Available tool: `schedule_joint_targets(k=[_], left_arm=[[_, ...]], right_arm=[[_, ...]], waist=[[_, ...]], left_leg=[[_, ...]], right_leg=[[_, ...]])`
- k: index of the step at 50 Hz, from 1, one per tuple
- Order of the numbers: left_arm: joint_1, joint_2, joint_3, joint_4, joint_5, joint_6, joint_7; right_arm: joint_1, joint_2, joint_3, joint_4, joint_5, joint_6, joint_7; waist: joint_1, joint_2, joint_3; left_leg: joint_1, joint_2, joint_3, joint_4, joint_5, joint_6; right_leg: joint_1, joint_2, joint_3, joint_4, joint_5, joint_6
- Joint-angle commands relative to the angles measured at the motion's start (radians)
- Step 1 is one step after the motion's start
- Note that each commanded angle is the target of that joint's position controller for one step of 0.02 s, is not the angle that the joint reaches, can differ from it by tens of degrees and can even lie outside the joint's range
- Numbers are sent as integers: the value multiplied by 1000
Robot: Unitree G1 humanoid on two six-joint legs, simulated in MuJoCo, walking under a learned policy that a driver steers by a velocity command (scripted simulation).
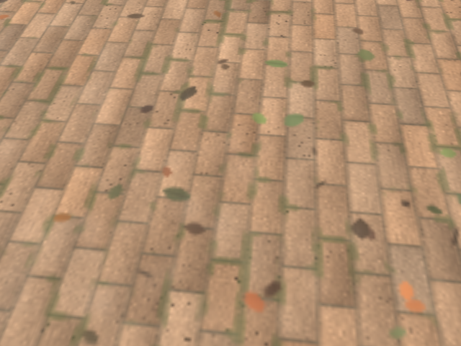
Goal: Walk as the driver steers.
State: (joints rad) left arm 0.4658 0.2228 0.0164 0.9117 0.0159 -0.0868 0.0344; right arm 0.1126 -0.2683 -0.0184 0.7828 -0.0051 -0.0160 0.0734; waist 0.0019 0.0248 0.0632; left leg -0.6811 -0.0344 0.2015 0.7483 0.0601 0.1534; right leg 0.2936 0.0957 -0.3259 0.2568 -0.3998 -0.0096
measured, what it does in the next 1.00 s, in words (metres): walks ahead, turning left: left foot, then right foot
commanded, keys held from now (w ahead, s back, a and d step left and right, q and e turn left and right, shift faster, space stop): w+q+shift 0.52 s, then q+shift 0.18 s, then shift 0.12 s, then e+shift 0.18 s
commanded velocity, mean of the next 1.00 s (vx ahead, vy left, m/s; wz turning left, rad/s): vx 0.72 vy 0.00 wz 0.75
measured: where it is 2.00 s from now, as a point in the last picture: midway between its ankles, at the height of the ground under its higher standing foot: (215, 216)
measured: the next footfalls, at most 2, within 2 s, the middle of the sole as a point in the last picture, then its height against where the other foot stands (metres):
left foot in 0.04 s outside the picture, level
right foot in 0.42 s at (292, 284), level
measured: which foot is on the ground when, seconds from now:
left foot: up 0.00-0.02, down 0.04-0.42, up 0.44-0.80, down 0.82-1.00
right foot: down 0.00-0.00, up 0.02-0.40, down 0.42-0.82, up 0.84-1.00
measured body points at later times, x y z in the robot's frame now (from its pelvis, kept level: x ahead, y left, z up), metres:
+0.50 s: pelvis +0.47 -0.04 +0.00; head +0.50 -0.03 +0.45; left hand +0.55 +0.28 -0.07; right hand +0.65 -0.31 -0.11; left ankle +0.25 -0.01 -0.61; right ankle +0.60 -0.15 -0.71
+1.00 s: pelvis +0.75 +0.09 +0.01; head +0.78 +0.13 +0.46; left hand +0.65 +0.37 -0.10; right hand +1.06 +0.05 -0.08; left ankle +0.78 +0.20 -0.71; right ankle +0.86 -0.05 -0.63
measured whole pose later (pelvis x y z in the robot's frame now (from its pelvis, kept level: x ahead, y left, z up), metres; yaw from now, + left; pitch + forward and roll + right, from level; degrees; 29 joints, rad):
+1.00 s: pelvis +0.75 +0.09 +0.01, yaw +45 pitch +1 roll +0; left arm 0.18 0.30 0.02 0.72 -0.03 -0.02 0.04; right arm 0.08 -0.24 -0.01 0.68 -0.03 -0.04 0.03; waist 0.01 -0.03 0.10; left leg -0.42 -0.09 0.06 0.52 -0.12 0.12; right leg -0.53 -0.09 0.07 1.19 -0.50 0.08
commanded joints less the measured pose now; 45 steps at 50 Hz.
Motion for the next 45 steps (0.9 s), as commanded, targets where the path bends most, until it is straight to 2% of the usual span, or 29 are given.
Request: schedule_joint_targets(k=[1, 2, 3, 4, 5, 6, 8, 10, 14, 17, 19, 20, 21, 22, 23, 24, 26, 29, 32, 33, 34, 35, 38, 40, 41, 42, 43, 44, 45], left_arm=[[-271, 269, 63, -148, 15, 9, 37], [-354, 244, 68, -154, 6, 25, 17], [-425, 66, 13, -209, 32, 12, -13], [-269, 1, -12, -297, 18, -3, -19], [-235, 50, -26, -339, 34, -35, -33], [-269, 131, -13, -316, 44, -47, -39], [-291, 149, -15, -309, 71, -16, -36], [-363, 146, -24, -335, 66, 22, -36], [-522, 89, -48, -395, 8, 24, -54], [-531, 117, -36, -402, 0, 17, -48], [-413, 182, -6, -368, 4, 6, -32], [-238, 226, 17, -327, 5, -2, -20], [0, 291, 49, -277, 19, -8, -1], [161, 372, 72, -243, 59, -9, 13], [5, 410, 85, -260, 58, 0, 0], [-139, 276, 69, -296, 52, 9, -7], [-168, 177, 46, -262, 44, 17, -17], [-71, 108, 24, -163, 21, -8, -27], [-126, 129, 30, -147, -3, -27, -35], [-320, 211, 62, -222, -37, -19, -3], [-357, 231, 66, -242, -41, -16, 16], [-333, 253, 73, -235, -37, -15, 30], [-237, 328, 100, -217, -55, -17, 38], [-249, 300, 93, -231, -72, -11, 27], [-167, 187, 62, -230, -35, -7, 14], [30, 142, 29, -234, 3, -8, -6], [-9, 274, 41, -227, -35, -10, -24], [-73, 297, 50, -216, -60, 2, -26], [-126, 270, 47, -219, -54, 19, -13]], right_arm=[[578, -206, -75, 108, -8, 21, -24], [686, -232, -100, 147, 14, 16, -44], [567, -214, -94, 162, 26, 19, -58], [415, -224, -80, 104, 0, 11, -56], [373, -217, -86, 60, -13, 10, -67], [326, -164, -80, 46, -27, 4, -73], [258, -176, -74, 32, -23, -28, -81], [231, -175, -69, 26, -14, -64, -80], [263, -200, -94, 28, 3, -81, -63], [308, -220, -110, 30, 4, -72, -52], [298, -248, -119, 23, -6, -69, -57], [254, -276, -124, 16, -10, -71, -54], [189, -240, -115, -9, -11, -83, -53], [149, -57, -67, -70, -4, -95, -62], [261, -46, -43, -127, 35, -89, -60], [190, -120, -49, -85, 2, -61, -69], [90, -130, -55, -94, -25, -40, -38], [32, -67, -38, -152, -34, 1, -15], [-51, -52, -21, -219, -34, 10, -8], [-5, -69, -33, -220, 90, -9, -18], [-30, -85, -30, -217, 83, -21, -13], [-37, -88, -36, -216, 55, -27, -6], [50, -135, -64, -205, 19, -21, 5], [251, -217, -108, -158, 12, -11, -9], [228, -246, -108, -149, 17, -8, -33], [135, -306, -93, -230, -37, -18, -52], [140, -228, -75, -255, -49, -16, -47], [95, -188, -61, -237, -27, -16, -41], [39, -142, -48, -224, 5, -24, -40]], waist=[[-364, -137, -195], [-417, 25, -181], [-284, 228, -21], [-74, 178, -109], [-62, 119, -184], [-31, -79, -52], [45, -139, 60], [56, -162, 114], [-48, -52, 51], [-93, 13, -18], [-37, 26, -111], [77, 6, -209], [202, -18, -322], [220, -283, -402], [67, -516, -460], [63, -268, -278], [55, -84, -124], [16, -141, -50], [-24, -146, -19], [-58, -196, 13], [-54, -155, 0], [-52, -119, -24], [-89, -134, -118], [-196, -86, -197], [-127, 128, -187], [-3, 307, -406], [-86, 144, -616], [-65, 5, -491], [-33, -76, -351]], left_leg=[[735, -62, -71, -20, -107, 98], [878, 13, -188, -181, -70, 187], [830, 12, -298, -62, 5, 188], [896, 118, -667, -114, 16, 318], [886, 259, -995, -419, -501, 366], [715, 265, -1021, -564, -709, 311], [445, 196, -907, -586, -613, 260], [212, 103, -748, -629, -495, 230], [209, -8, -560, -589, -177, 139], [417, 18, -587, -488, 12, 89], [525, 25, -600, -300, 239, 42], [499, -3, -566, -87, 303, 13], [340, -43, -524, 204, 189, -8], [72, -124, -431, 542, -556, -13], [-114, -109, -366, 698, -553, -20], [-169, -8, -324, 732, -427, -20], [-118, 64, -285, 631, -328, -41], [-122, 98, -253, 581, -363, -75], [-73, 76, -194, 352, -256, -89], [-45, 105, -209, 215, -182, -116], [64, 97, -180, 84, -84, -126], [179, 60, -135, -12, -10, -129], [430, -44, -100, -96, -34, -75], [700, -42, -171, -225, 87, 13], [860, 76, -314, -257, 397, 66], [1087, 384, -711, -93, 1018, 285], [1089, 460, -825, -234, 731, 358], [946, 403, -729, -285, 501, 298], [779, 352, -640, -314, 358, 234]], right_leg=[[-397, -303, 79, 660, 1648, 55], [-581, -155, 70, 1181, 822, 39], [-929, 4, 149, 1519, -102, 14], [-1148, -21, 345, 1600, -125, 31], [-1205, -52, 462, 1479, -91, 11], [-1190, -110, 461, 1351, -16, 6], [-1085, -168, 453, 1162, 6, 43], [-935, -219, 407, 916, 82, 89], [-695, -196, 338, 467, 424, 86], [-653, -139, 330, 313, 454, 61], [-517, -86, 337, 263, 322, 44], [-326, -83, 327, 261, 257, 32], [-65, -186, 405, 316, 112, 10], [140, -473, 762, 208, -282, -4], [121, -605, 1295, -40, -439, -95], [-35, -546, 1139, -41, -548, -102], [-243, -434, 754, -10, -153, -67], [-315, -400, 466, 48, 592, -51], [-387, -352, 260, 10, 880, -35], [-420, -311, 220, -17, 771, -42], [-469, -300, 177, -24, 765, -36], [-487, -283, 137, 3, 825, -22], [-439, -299, 145, 199, 1139, -18], [-515, -278, 154, 547, 987, -2], [-715, -156, 162, 878, 46, 39], [-913, -83, 293, 1268, -379, 72], [-932, -97, 456, 1331, -275, 62], [-946, -147, 444, 1245, -198, 57], [-950, -189, 421, 1146, -143, 69]])
Over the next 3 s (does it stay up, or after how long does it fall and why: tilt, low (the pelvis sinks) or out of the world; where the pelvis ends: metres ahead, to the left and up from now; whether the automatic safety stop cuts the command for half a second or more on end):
stays up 1.23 0.02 0.02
